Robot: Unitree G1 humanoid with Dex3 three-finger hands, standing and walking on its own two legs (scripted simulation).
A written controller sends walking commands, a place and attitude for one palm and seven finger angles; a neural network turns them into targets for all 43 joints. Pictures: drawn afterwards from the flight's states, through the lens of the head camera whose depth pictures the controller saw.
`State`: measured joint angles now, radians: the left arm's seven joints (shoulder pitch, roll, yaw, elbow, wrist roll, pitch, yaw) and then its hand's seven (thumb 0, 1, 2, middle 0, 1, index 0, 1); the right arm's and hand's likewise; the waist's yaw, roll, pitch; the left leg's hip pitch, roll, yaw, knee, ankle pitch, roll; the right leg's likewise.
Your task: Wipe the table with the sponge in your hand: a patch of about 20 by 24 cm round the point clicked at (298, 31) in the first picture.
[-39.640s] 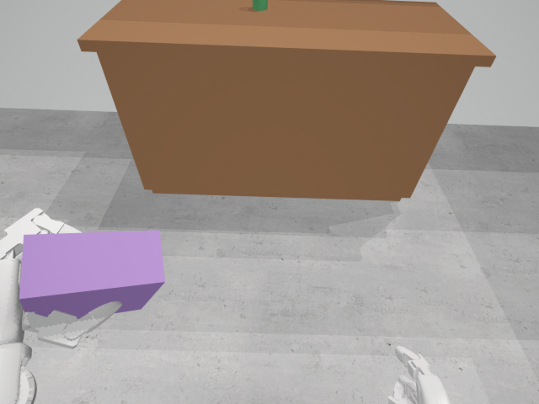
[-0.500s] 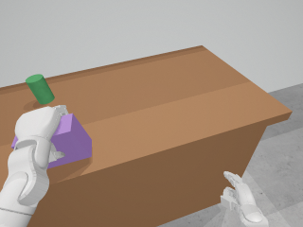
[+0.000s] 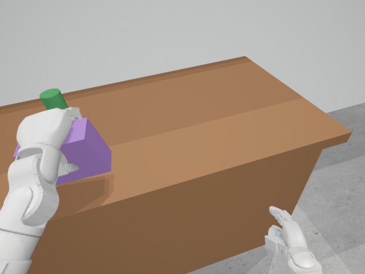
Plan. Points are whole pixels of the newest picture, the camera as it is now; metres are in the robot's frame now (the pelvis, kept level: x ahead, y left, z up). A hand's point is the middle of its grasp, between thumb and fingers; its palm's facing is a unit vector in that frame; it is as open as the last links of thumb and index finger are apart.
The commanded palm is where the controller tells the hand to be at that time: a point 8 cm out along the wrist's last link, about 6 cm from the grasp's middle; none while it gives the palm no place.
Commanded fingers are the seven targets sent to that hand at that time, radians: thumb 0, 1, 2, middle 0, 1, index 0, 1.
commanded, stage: lift the sponge slowly off the table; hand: left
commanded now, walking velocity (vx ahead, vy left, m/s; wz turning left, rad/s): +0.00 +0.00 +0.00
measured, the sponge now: (74, 158) +0.28 +0.30 +0.14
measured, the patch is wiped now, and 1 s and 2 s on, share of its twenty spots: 1.00 1.00 1.00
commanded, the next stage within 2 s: bring the sponge back beside the body in 0.68 s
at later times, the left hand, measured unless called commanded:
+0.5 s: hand (56, 128) +0.28 +0.30 +0.23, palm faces +0.27 -0.09 -0.96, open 9.7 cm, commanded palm +0.23 +0.30 +0.30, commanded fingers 0.00 0.10 1.30 -1.20 -1.60 -1.20 -1.60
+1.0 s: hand (58, 132) +0.27 +0.29 +0.23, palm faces +0.26 -0.11 -0.96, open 9.7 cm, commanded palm +0.22 +0.29 +0.30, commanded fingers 0.00 0.10 1.30 -1.20 -1.60 -1.20 -1.60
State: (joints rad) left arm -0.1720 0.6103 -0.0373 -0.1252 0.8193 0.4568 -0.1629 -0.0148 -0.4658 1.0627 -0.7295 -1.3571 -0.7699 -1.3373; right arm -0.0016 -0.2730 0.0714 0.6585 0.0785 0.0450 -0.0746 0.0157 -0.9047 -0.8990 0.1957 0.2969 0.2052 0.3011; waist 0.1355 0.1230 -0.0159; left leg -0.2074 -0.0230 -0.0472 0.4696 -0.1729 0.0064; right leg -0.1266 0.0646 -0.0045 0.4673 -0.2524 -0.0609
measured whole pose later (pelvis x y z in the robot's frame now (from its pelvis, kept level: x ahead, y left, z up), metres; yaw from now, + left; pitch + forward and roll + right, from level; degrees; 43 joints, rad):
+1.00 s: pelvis +0.00 +0.00 +0.00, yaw +0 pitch -4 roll +0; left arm -0.21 0.65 -0.02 -0.26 0.76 0.57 -0.20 -0.01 -0.47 1.06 -0.74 -1.35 -0.78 -1.33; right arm -0.02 -0.28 0.08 0.62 0.09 0.07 -0.08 0.02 -0.90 -0.90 0.20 0.30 0.20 0.30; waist 0.15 0.13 -0.02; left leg -0.23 -0.03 -0.04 0.47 -0.17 0.01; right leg -0.15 0.06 0.00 0.48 -0.25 -0.05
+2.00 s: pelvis -0.01 +0.00 +0.00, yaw -1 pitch -6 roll -1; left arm 0.14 0.64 0.08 -0.58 0.67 0.54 -0.12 -0.01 -0.47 1.06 -0.74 -1.35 -0.78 -1.33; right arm -0.01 -0.27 0.09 0.59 0.08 0.05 -0.10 0.02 -0.90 -0.90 0.20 0.30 0.21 0.30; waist 0.17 0.13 -0.02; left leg -0.21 -0.01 -0.03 0.51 -0.19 0.01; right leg -0.13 0.08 0.01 0.49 -0.26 -0.06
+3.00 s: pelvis -0.05 +0.03 -0.01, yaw +0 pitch +2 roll -2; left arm 0.38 0.52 0.55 -0.73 -0.07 -0.15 0.13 -0.02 -0.47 1.07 -0.74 -1.36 -0.78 -1.34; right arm 0.25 -0.23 0.01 0.61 0.03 -0.03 -0.05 0.02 -0.91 -0.90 0.20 0.30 0.21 0.30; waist -0.04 0.01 0.02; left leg -0.44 -0.02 -0.04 0.65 -0.25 0.03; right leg -0.39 0.06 -0.01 0.55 -0.20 -0.02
